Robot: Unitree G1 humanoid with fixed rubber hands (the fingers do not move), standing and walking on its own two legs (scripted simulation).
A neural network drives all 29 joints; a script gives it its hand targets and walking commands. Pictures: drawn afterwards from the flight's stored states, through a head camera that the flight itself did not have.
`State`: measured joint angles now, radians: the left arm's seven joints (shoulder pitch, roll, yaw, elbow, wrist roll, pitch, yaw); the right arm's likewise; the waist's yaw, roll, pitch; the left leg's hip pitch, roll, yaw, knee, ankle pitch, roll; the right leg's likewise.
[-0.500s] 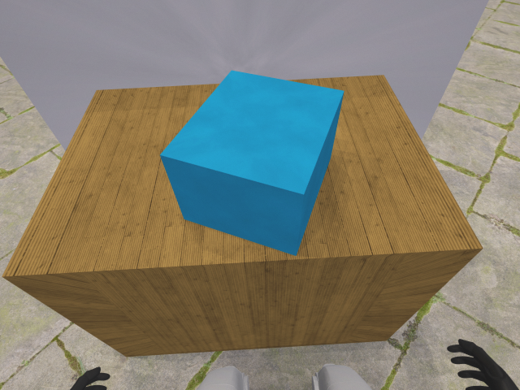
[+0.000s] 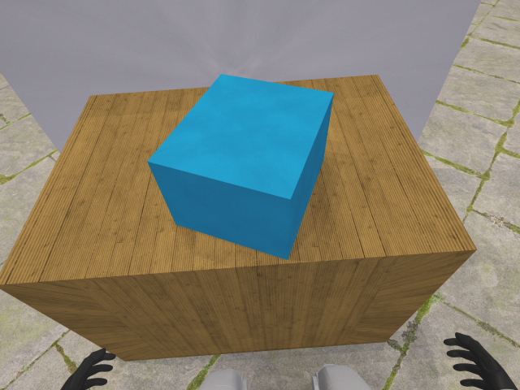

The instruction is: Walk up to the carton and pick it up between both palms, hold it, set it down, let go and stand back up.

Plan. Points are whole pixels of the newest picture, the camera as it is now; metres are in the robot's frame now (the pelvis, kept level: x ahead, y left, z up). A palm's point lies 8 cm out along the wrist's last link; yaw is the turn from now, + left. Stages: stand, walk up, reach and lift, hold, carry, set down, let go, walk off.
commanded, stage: walk up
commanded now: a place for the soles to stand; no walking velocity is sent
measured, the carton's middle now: (252, 160) +0.52 +0.04 +0.03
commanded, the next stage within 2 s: reach and lift in 0.22 s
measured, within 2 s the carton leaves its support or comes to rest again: neither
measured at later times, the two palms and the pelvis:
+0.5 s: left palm (103, 365) +0.17 +0.28 -0.06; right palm out of the picture +0.12 -0.28 -0.07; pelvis -0.01 +0.00 +0.01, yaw +0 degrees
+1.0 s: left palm (81, 367) +0.16 +0.29 -0.02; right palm out of the picture +0.11 -0.23 -0.01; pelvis -0.02 +0.00 +0.04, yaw +0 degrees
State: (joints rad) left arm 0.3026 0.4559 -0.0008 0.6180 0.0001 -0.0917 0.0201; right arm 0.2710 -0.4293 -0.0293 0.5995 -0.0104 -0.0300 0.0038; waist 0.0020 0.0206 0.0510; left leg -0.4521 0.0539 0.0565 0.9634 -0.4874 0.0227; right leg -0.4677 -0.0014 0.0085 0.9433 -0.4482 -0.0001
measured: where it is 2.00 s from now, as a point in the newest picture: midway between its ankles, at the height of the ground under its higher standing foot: outside the picture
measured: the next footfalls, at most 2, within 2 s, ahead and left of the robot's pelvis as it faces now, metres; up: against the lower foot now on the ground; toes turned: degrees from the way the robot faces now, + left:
none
